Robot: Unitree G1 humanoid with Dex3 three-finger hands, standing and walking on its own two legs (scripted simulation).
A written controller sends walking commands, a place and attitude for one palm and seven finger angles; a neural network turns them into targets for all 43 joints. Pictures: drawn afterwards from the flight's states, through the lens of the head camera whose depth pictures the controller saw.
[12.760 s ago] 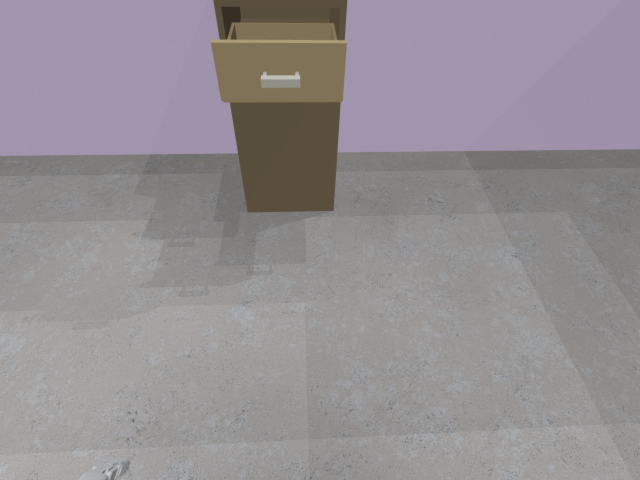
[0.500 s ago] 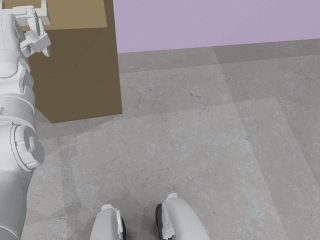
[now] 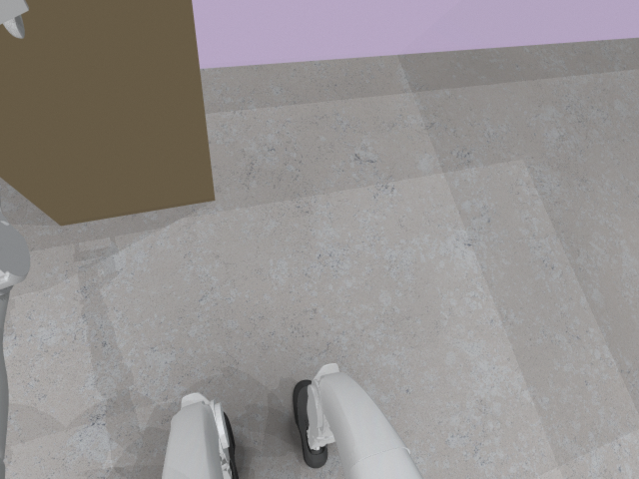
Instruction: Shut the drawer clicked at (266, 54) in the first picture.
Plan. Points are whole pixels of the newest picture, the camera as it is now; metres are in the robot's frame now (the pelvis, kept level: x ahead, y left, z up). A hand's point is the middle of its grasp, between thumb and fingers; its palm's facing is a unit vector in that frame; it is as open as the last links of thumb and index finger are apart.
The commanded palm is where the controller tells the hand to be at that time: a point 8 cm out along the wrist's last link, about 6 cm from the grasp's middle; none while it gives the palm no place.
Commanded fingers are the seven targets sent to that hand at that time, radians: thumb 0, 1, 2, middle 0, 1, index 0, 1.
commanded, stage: push the drawer shut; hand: left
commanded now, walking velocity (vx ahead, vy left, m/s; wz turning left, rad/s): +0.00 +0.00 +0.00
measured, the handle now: out of the picture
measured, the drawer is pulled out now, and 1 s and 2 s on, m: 0.00 0.00 0.00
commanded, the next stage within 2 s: pull the fist back off the drawer in 0.08 s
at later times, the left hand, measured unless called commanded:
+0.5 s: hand out of the picture +0.62 +0.20 +0.10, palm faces +0.08 -1.00 -0.04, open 3.2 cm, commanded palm +0.62 +0.19 +0.10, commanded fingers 0.00 0.90 0.90 -1.40 -1.60 -1.40 -1.60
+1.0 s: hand out of the picture +0.61 +0.19 +0.09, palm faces +0.11 -0.99 -0.03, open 3.3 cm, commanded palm +0.56 +0.22 +0.10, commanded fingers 0.00 0.90 0.90 -1.40 -1.60 -1.40 -1.60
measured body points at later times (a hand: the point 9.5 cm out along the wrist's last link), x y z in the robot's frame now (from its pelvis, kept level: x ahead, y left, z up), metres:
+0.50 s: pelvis -0.01 +0.01 -0.01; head +0.19 +0.05 +0.39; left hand +0.61 +0.25 +0.11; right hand -0.09 -0.23 -0.08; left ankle +0.03 +0.10 -0.64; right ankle +0.05 -0.12 -0.64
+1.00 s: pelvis +0.03 +0.00 +0.02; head +0.21 +0.03 +0.43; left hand +0.60 +0.24 +0.10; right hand -0.01 -0.25 -0.07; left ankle +0.03 +0.10 -0.64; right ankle +0.05 -0.12 -0.64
